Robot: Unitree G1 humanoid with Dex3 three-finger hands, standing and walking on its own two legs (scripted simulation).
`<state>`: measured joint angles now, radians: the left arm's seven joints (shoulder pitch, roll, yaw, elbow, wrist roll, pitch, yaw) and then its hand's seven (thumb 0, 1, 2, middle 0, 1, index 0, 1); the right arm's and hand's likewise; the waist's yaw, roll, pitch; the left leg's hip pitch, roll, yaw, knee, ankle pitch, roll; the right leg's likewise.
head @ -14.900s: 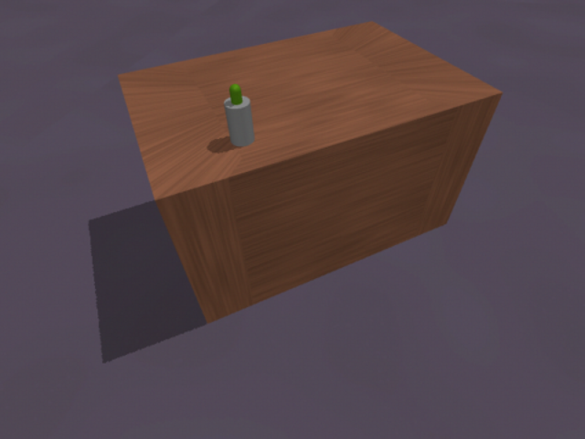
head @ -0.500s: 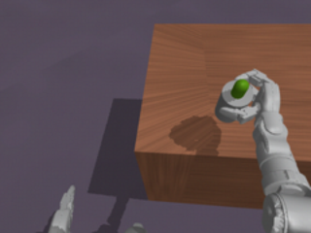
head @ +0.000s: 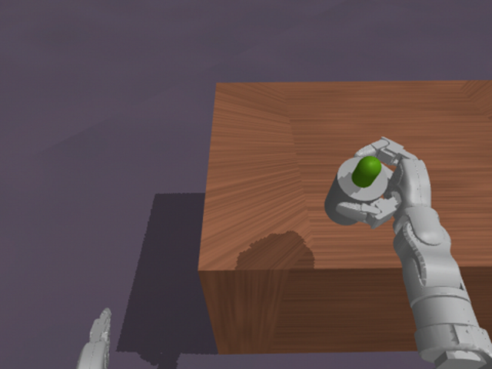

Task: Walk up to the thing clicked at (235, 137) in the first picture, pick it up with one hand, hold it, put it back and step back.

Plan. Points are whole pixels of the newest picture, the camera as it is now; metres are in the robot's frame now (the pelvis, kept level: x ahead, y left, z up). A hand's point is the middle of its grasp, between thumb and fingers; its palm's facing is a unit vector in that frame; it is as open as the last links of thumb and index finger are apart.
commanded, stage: lift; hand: right
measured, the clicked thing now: (356, 187) +0.38 -0.14 +0.12
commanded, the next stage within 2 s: hold in 0.64 s
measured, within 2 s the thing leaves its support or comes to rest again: neither
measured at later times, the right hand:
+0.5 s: hand (383, 187) +0.34 -0.15 +0.17, palm faces +0.07 +1.00 -0.02, open 10.4 cm
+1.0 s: hand (398, 183) +0.33 -0.16 +0.19, palm faces +0.07 +1.00 -0.04, open 10.4 cm
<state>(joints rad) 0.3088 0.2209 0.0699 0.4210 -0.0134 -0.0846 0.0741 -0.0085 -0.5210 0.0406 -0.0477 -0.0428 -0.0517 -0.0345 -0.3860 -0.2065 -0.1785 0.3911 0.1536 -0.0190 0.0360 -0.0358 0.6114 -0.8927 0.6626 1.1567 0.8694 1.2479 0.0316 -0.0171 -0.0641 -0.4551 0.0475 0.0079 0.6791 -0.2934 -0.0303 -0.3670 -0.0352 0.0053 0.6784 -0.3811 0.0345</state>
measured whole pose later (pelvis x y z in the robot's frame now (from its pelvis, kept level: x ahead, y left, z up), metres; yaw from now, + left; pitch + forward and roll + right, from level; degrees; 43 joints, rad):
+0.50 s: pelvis -0.01 +0.00 +0.01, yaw +0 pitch +0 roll +0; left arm 0.28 0.22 0.08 0.52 -0.02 -0.12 0.08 -0.01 -0.51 0.03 -0.04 -0.04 -0.05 -0.03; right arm -0.27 -0.21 -0.18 0.13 0.18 0.18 0.04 -0.03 0.61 -0.89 0.67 1.15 0.87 1.24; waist 0.02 -0.04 -0.04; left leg -0.35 0.05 0.01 0.60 -0.25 -0.03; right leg -0.26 -0.04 0.01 0.60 -0.33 0.04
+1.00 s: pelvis -0.01 +0.00 +0.01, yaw -1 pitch -1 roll +0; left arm 0.24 0.22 0.10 0.62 -0.02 -0.17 0.07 -0.01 -0.52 0.04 -0.05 -0.05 -0.05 -0.03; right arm -0.23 -0.22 -0.20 -0.02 0.19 0.31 0.06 -0.03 0.61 -0.89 0.66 1.15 0.87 1.25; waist 0.01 -0.05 -0.04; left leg -0.30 0.05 0.02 0.57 -0.24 -0.03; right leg -0.22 -0.03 0.02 0.57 -0.33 0.04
